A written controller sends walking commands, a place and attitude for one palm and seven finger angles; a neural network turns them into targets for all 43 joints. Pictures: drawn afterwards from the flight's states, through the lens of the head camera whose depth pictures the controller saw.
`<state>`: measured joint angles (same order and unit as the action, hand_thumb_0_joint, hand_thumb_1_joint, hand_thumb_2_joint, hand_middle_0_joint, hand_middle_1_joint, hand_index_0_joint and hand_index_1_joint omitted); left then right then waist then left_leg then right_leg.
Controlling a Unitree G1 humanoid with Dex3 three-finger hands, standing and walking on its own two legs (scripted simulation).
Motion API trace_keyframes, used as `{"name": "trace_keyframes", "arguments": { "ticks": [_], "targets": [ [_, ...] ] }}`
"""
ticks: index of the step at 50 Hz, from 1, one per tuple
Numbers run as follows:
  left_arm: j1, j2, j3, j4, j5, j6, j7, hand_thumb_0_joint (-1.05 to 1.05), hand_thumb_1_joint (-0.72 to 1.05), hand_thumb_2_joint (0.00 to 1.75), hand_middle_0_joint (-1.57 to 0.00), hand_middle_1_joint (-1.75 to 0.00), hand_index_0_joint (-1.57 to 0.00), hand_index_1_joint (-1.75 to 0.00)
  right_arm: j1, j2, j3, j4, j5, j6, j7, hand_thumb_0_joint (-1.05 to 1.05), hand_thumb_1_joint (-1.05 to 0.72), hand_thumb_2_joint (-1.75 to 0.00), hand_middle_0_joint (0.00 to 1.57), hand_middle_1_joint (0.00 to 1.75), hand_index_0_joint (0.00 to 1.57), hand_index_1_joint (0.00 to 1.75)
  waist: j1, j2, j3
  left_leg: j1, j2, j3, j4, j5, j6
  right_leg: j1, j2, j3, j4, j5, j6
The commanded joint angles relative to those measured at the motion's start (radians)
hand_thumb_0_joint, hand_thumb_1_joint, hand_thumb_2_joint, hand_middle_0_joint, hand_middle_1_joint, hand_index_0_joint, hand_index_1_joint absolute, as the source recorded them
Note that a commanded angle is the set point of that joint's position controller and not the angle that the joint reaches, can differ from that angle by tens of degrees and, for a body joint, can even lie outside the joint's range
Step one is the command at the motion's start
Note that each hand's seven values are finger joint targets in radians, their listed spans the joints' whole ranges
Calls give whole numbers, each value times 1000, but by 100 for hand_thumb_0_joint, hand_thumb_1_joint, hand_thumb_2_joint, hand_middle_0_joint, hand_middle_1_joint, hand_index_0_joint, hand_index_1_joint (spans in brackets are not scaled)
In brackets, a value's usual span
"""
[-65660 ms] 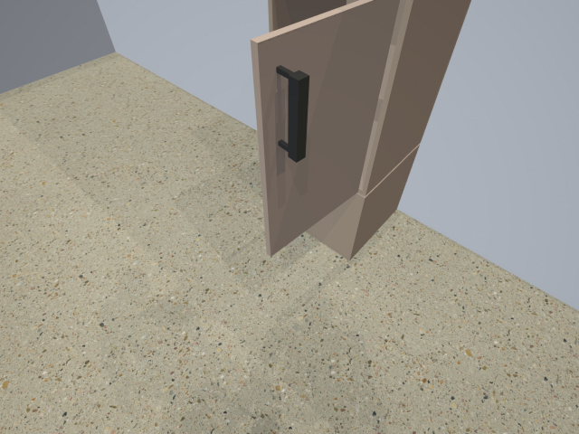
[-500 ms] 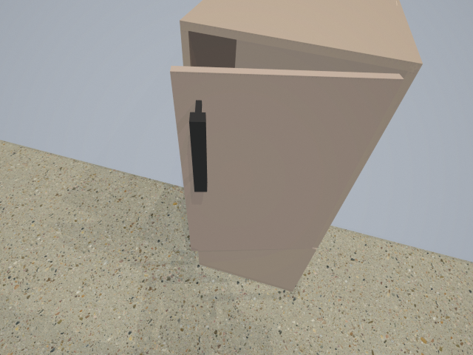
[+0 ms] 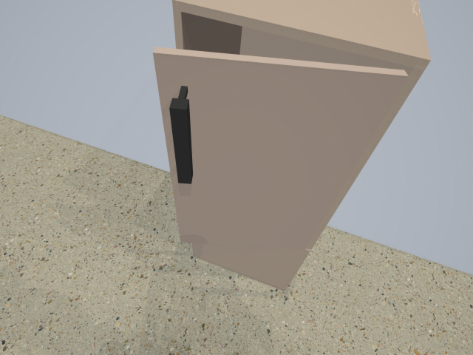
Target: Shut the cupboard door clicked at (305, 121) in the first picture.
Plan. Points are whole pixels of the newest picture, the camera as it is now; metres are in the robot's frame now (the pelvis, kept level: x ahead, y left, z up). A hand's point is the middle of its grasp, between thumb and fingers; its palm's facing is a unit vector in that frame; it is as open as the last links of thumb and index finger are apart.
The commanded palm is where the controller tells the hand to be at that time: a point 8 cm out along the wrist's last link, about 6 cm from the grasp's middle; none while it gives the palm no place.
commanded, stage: shuffle to correct the standing spot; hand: left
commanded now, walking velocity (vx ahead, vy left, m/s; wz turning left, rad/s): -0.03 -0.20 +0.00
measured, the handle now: (184, 137) +0.44 +0.14 +0.13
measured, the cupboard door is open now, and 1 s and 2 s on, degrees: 18 18 18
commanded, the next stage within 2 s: come to a stop and stand still in 0.08 s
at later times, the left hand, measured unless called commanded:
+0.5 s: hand out of the picture -0.04 +0.08 -0.17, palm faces +0.12 -0.98 -0.14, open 7.4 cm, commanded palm none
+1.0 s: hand out of the picture -0.04 +0.21 -0.17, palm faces +0.04 -0.97 -0.23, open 7.4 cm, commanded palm none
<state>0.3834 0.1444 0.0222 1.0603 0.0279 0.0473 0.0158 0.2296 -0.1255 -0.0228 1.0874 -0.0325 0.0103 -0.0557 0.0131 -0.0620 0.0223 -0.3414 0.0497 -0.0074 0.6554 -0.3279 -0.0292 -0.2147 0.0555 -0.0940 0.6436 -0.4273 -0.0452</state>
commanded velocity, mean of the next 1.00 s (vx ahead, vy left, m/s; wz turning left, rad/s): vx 0.01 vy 0.02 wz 0.00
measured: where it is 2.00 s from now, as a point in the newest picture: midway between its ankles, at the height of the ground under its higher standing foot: outside the picture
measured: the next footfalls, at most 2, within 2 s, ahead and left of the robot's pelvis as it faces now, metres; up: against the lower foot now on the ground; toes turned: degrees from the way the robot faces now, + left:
left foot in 0.58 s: +0.02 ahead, +0.03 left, +0.00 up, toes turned +5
left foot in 1.62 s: -0.03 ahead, +0.14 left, +0.00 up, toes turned +1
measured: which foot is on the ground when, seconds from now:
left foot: down 0.00-0.12, up 0.14-0.56, down 0.58-1.00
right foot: down 0.00-1.00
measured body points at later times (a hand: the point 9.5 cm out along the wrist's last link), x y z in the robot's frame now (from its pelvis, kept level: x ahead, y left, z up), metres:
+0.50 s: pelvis -0.01 -0.06 +0.01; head +0.01 -0.05 +0.46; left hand -0.04 +0.13 -0.15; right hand +0.07 -0.28 -0.14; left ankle -0.03 +0.02 -0.71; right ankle -0.04 -0.11 -0.72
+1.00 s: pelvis -0.06 +0.02 +0.01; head -0.07 +0.03 +0.46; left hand -0.04 +0.26 -0.15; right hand -0.06 -0.20 -0.15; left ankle -0.02 +0.02 -0.72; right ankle -0.05 -0.14 -0.71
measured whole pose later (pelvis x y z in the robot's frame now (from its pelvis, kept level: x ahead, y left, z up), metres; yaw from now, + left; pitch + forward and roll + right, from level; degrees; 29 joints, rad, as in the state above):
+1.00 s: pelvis -0.06 +0.02 +0.01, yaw +1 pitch -2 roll -1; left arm 0.32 0.19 0.03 0.99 0.03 0.04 0.04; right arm 0.36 -0.15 -0.01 1.02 -0.02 0.02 -0.02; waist -0.01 0.00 0.00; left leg -0.26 -0.12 0.15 0.50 -0.23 0.15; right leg -0.30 -0.04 0.02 0.69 -0.38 -0.03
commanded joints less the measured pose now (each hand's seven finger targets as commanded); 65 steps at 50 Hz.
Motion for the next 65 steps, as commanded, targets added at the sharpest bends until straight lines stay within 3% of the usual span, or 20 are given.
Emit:
{"name": "trace_keyframes", "arguments": {
  "ticks": [1,5,6,7,12,20,30,31,33,35,37,38,41,47,52,57,58,59,62,65],
  "targets": [
    [45,75,35,-78,-2,-7,3,0,90,90,-20,-30,-20,-30,95,-225,-56,-41,-2,-8,-25,0,-90,-90,20,30,20,30,-28,292,14,65,325,-353,-269,525,254,-154,-62,91,175,-114,22],
    [145,93,56,-58,8,-14,-12,0,90,90,-20,-30,-20,-30,-20,-206,-66,-90,4,1,-18,0,-90,-90,20,30,20,30,49,63,-47,-136,135,-91,-48,228,107,114,-100,111,-222,201,46],
    [156,167,68,-56,21,-17,-7,0,90,90,-20,-30,-20,-30,-27,-130,-56,-111,13,5,-13,0,-90,-90,20,30,20,30,50,-227,-24,-241,-38,85,171,-104,31,113,-273,319,-351,318,2],
    [128,174,58,-73,19,-15,-3,0,90,90,-20,-30,-20,-30,-56,-97,-47,-138,9,11,-10,0,-90,-90,20,30,20,30,57,-258,-29,-212,-62,60,337,-269,33,31,-350,365,-374,433,-88],
    [29,83,32,-98,6,-47,15,0,90,90,-20,-30,-20,-30,-13,-75,-39,-90,4,4,16,0,-90,-90,20,30,20,30,6,13,4,-245,-19,48,478,-117,25,91,-258,215,-289,687,-155],
    [95,100,18,-26,-1,-87,39,0,90,90,-20,-30,-20,-30,-28,-60,-1,-77,28,-6,17,0,-90,-90,20,30,20,30,38,2,-40,-133,-22,28,67,-99,30,295,-320,269,-279,1011,-71],
    [22,83,10,-9,-12,-73,32,0,90,90,-20,-30,-20,-30,41,-70,3,-50,25,-10,10,0,-90,-90,20,30,20,30,-5,84,8,203,48,-19,-219,248,71,8,-217,197,-307,522,22],
    [107,91,25,17,-9,-103,82,0,90,90,-20,-30,-20,-30,-2,-128,-25,-115,26,-26,11,0,-90,-90,20,30,20,30,-10,45,75,136,-26,122,11,13,22,-19,-233,306,-352,1203,214],
    [37,158,36,-44,-14,-99,81,0,90,90,-20,-30,-20,-30,188,-73,-25,-91,25,-21,-2,0,-90,-90,20,30,20,30,-100,-108,12,61,-99,159,-27,-121,57,145,-238,153,-177,1783,270],
    [-5,133,21,-77,-29,-71,82,0,90,90,-20,-30,-20,-30,279,-107,-34,-94,34,-34,-8,0,-90,-90,20,30,20,30,-120,21,-129,198,-43,96,-164,99,94,149,-163,96,-31,1235,144],
    [-7,59,6,-93,-27,-38,65,0,90,90,-20,-30,-20,-30,102,-116,-20,-168,20,-36,-6,0,-90,-90,20,30,20,30,-29,342,-30,42,217,-229,-301,232,181,-7,-120,139,89,80,3],
    [31,50,11,-95,-13,-28,51,0,90,90,-20,-30,-20,-30,19,-120,-17,-199,9,-24,6,0,-90,-90,20,30,20,30,18,281,64,-68,198,-205,-359,77,209,-23,-88,116,91,-37,0],
    [53,57,12,-85,12,-33,28,0,90,90,-20,-30,-20,-30,34,-142,-14,-208,10,-23,26,0,-90,-90,20,30,20,30,27,121,131,-191,104,-191,-408,-254,159,29,-64,56,-52,84,4],
    [26,98,12,-94,5,-15,27,0,90,90,-20,-30,-20,-30,85,-174,-24,-170,12,-25,24,0,-90,-90,20,30,20,30,11,102,73,-29,139,-308,-527,-261,41,-109,-77,95,97,8,11],
    [40,86,6,-82,1,-21,29,0,90,90,-20,-30,-20,-30,92,-156,-16,-137,13,-19,28,0,-90,-90,20,30,20,30,13,43,82,9,134,-240,-501,-165,91,-84,-89,102,-5,16,9],
    [277,123,31,-1,-6,-37,46,0,90,90,-20,-30,-20,-30,15,-151,-20,-125,30,1,25,0,-90,-90,20,30,20,30,88,115,81,-62,-32,-59,-445,-1,-217,170,-116,83,-325,95,-44],
    [255,132,30,4,-10,-49,47,0,90,90,-20,-30,-20,-30,-7,-126,-15,-129,43,7,28,0,-90,-90,20,30,20,30,78,-44,83,-28,-102,10,-218,-29,-178,64,-233,237,-388,-56,-107],
    [79,142,27,-42,-13,-57,50,0,90,90,-20,-30,-20,-30,56,-107,-17,-113,41,7,33,0,-90,-90,20,30,20,30,-10,-270,88,74,-63,-28,64,-92,-30,-187,-380,450,-471,-223,-172],
    [-176,121,19,-140,-8,-70,50,0,90,90,-20,-30,-20,-30,216,-85,-15,-63,25,0,51,0,-90,-90,20,30,20,30,-130,-99,94,257,-8,-65,-60,56,39,-367,-274,227,-349,-39,-73],
    [26,71,5,-85,-12,-49,33,0,90,90,-20,-30,-20,-30,164,-163,-13,-79,14,-34,31,0,-90,-90,20,30,20,30,-25,258,51,101,125,-279,-410,-64,84,-176,-82,105,-53,14,27]
  ]
}}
